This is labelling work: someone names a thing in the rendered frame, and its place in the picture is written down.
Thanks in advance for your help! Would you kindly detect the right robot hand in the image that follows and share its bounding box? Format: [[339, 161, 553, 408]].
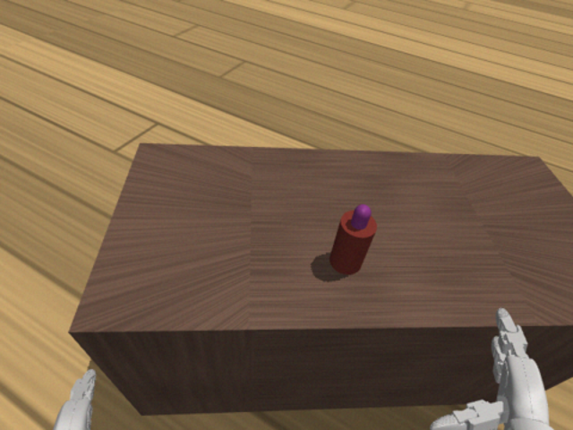
[[430, 308, 549, 430]]

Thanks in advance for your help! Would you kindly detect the bottle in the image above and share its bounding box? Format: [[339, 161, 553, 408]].
[[329, 204, 377, 275]]

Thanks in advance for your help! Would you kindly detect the left robot hand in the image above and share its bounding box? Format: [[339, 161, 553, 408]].
[[53, 369, 96, 430]]

